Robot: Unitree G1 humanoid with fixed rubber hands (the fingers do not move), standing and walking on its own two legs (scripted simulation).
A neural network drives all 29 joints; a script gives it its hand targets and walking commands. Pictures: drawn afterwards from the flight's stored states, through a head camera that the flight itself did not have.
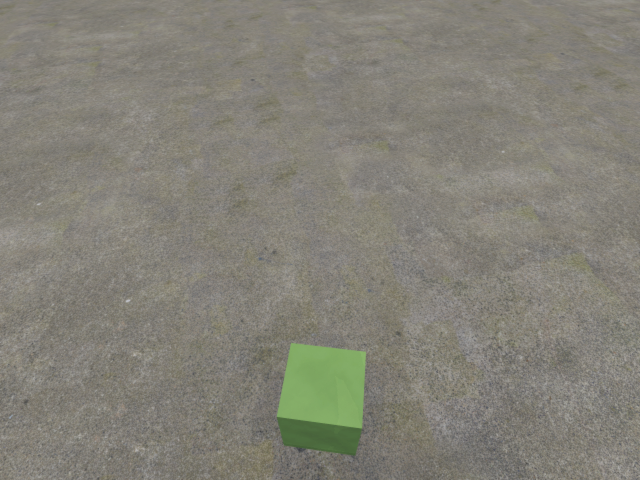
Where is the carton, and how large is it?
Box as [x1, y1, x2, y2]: [277, 343, 365, 455]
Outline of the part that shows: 291,343 277,413 277,419 284,445 354,455 361,430 365,352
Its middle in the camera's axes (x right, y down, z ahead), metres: +0.02 +0.46 +1.10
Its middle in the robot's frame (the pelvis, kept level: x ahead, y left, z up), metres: +0.46 +0.01 -0.65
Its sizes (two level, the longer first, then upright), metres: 0.210 0.200 0.250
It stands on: the floor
